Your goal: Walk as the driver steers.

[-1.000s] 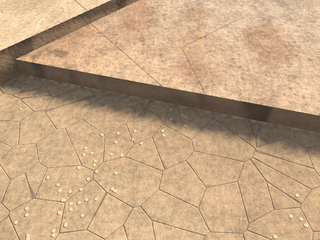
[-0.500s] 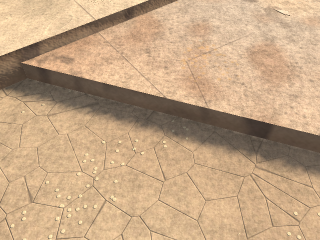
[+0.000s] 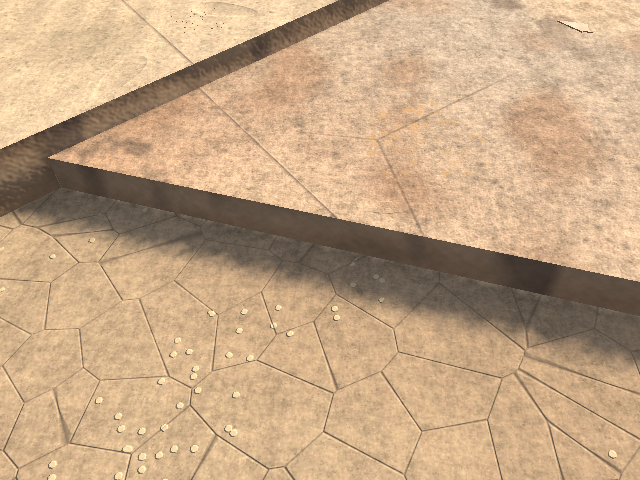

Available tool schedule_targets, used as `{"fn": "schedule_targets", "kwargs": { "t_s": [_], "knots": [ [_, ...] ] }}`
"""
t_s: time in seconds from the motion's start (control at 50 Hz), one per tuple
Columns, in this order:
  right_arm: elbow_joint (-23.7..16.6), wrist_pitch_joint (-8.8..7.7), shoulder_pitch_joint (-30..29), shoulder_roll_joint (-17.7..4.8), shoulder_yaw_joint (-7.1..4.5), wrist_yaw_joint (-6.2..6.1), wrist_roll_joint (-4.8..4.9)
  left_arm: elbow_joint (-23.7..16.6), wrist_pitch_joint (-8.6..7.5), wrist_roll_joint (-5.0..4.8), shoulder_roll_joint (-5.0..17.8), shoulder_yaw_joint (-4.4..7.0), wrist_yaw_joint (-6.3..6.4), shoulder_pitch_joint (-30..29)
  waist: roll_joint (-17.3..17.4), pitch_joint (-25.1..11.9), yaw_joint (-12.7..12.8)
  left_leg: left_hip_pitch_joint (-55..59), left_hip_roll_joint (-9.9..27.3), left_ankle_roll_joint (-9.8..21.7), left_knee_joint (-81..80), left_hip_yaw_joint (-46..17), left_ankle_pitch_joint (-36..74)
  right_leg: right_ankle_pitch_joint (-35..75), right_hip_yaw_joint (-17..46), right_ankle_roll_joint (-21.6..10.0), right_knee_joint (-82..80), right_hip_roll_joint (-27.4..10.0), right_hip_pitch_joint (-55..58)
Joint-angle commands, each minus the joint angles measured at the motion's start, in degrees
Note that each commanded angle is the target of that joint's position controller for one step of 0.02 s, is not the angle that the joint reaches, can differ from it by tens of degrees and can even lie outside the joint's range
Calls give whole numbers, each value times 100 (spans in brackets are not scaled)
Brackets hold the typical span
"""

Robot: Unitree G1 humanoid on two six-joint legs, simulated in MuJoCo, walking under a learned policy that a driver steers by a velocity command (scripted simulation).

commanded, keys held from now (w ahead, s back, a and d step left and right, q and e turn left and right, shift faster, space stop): w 1.00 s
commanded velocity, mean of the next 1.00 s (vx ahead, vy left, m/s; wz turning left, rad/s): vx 0.47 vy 0.00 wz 0.00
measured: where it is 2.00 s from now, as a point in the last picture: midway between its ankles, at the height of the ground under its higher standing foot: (348, 240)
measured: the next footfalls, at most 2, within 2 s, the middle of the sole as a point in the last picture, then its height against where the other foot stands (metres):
left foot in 0.38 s outside the picture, level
right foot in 0.90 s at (406, 416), level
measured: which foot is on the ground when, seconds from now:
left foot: up 0.00-0.36, down 0.38-0.92, up 0.94-1.00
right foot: down 0.00-0.40, up 0.42-0.88, down 0.90-1.00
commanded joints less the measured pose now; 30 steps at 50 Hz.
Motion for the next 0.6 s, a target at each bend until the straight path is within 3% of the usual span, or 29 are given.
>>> {"fn": "schedule_targets", "kwargs": {
  "t_s": [0.02, 0.06, 0.1, 0.16, 0.26, 0.3, 0.32, 0.34, 0.36, 0.38, 0.4, 0.42, 0.44, 0.46, 0.48, 0.52, 0.56, 0.6],
  "knots": [
    [-569, -299, -760, -539, -137, 65, -38, -205, -75, -6, 741, 66, -12, 234, -718, 712, 141, -2877, 600, 158, 645, -128, 853, -280, 2527, -770, -2052, -1745, 1536],
    [-570, -283, -897, -420, -143, 144, -106, -135, -9, 38, 509, -26, 14, 490, -807, 527, 185, -2560, 654, 53, 274, 109, 1355, 993, 1740, -644, -2091, -1416, 1498],
    [-645, -243, -1138, -257, -104, 183, -125, -93, 47, 46, 599, -31, 78, 684, -725, 488, 229, -2556, 612, -112, -178, 299, 1650, 1901, 1311, -695, -2104, -1312, 1495],
    [-880, -236, -1817, -67, -2, 221, -105, -137, 105, 62, 778, -22, 168, 694, -651, 643, 334, -2143, 479, -255, -1358, 475, 2298, 2073, 876, -672, -2281, -1167, 1005],
    [-1123, -265, -2500, -173, 46, 347, -42, -22, 123, -34, 846, 16, 207, 988, -719, 940, 375, -1655, 330, -114, -2368, 497, 2808, 2096, 677, -700, -2393, -1403, 1012],
    [-1166, -297, -2501, -309, 16, 395, -47, -21, 157, -54, 907, 64, 212, 935, -712, 850, 210, -1519, 291, 65, -2559, 460, 2587, 2754, 614, -615, -2110, -1566, 1409],
    [-1136, -308, -2324, -428, -31, 402, -56, -52, 179, -43, 975, 93, 212, 854, -763, 659, 48, -1185, 187, 164, -2591, 513, 2425, 3620, 558, -550, -1806, -1598, 1564],
    [-1046, -306, -1953, -580, -105, 386, -67, -84, 213, -24, 1057, 128, 214, 783, -876, 317, -185, -605, 11, 276, -2534, 637, 2247, 4756, 492, -488, -1303, -1589, 1663],
    [-787, -288, -1091, -786, -231, 344, -59, -119, 268, 12, 1039, 126, 214, 695, -895, -229, -638, 479, -168, 443, -2545, 762, 2190, 5588, 321, -367, -315, -1405, 1517],
    [-491, -256, -21, -1019, -344, 278, -63, -208, 293, 62, 952, 79, 215, 640, -796, -889, -1104, 2136, 186, 678, -2401, 371, 2134, 5032, 236, -201, 1035, -1180, 576],
    [-304, -220, 793, -1530, -457, 238, -223, -335, 221, 92, 277, -104, 159, 1240, 516, -1888, -915, 4415, 1726, 1492, -2600, -2135, 967, 2303, 47, 139, 3340, -293, -1646],
    [-228, -207, 793, -1214, -338, 271, -173, -241, 58, -13, 161, -161, 113, 1287, 1212, -2375, -852, 4562, 2348, 1854, -3803, -4178, 68, -1269, 748, 166, 4582, 250, -2473],
    [-254, -233, 247, -874, -219, 287, -119, -463, -70, -181, 727, 2, 75, 691, 886, -1301, -785, 3699, 2100, 1519, -4028, -3566, -231, -1074, 932, 42, 5009, -141, -3053],
    [-348, -260, -256, -681, -159, 285, -133, -616, -137, -257, 872, 37, 86, 195, 490, -595, -623, 2728, 1889, 1312, -4162, -2647, 210, -561, 742, -45, 4866, -451, -3067],
    [-373, -304, -629, -558, -117, 315, -192, -660, -144, -201, 801, 54, 129, -1, 80, -195, -402, 1843, 1666, 1196, -4351, -1998, 894, -102, 633, -36, 4469, -696, -2833],
    [-347, -368, -906, -338, -49, 352, -277, -609, 2, -79, 600, 88, 168, 209, 239, -58, -39, 957, 1316, 1090, -4644, -1237, 1549, 287, 667, 3, 3988, -968, -2161],
    [-214, -410, -783, -407, -55, 350, -229, -657, 130, -47, 418, 69, 182, 214, 224, 74, 61, 554, 1259, 1198, -4879, -904, 1783, 369, 579, 102, 3650, -1044, -2093],
    [-101, -425, -590, -600, -87, 273, -237, -877, 176, 0, 502, 91, 202, -255, 136, 302, 21, 473, 1245, 1261, -5062, -698, 1901, 848, 537, 245, 3081, -1104, -2506]
  ]
}}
